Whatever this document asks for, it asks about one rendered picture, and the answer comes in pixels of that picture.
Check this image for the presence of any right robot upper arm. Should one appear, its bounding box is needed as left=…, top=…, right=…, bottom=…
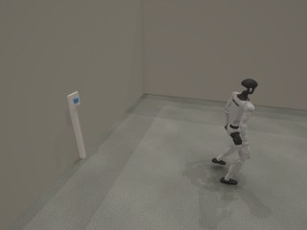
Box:
left=239, top=102, right=255, bottom=128

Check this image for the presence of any right robot hand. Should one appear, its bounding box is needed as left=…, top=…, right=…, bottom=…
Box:
left=241, top=147, right=251, bottom=160

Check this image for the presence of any robot left shin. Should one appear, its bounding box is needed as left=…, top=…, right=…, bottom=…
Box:
left=217, top=142, right=236, bottom=161

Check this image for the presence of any left robot forearm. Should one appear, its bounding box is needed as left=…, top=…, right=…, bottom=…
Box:
left=224, top=110, right=231, bottom=123

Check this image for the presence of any humanoid robot head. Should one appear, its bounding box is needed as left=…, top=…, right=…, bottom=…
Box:
left=236, top=79, right=258, bottom=102

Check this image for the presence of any panel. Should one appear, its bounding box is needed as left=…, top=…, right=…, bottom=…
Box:
left=67, top=91, right=86, bottom=159

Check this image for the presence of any left robot upper arm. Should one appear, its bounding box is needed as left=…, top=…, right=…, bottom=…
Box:
left=224, top=92, right=241, bottom=112

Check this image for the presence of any right robot forearm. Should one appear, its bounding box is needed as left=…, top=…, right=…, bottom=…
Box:
left=240, top=124, right=249, bottom=148

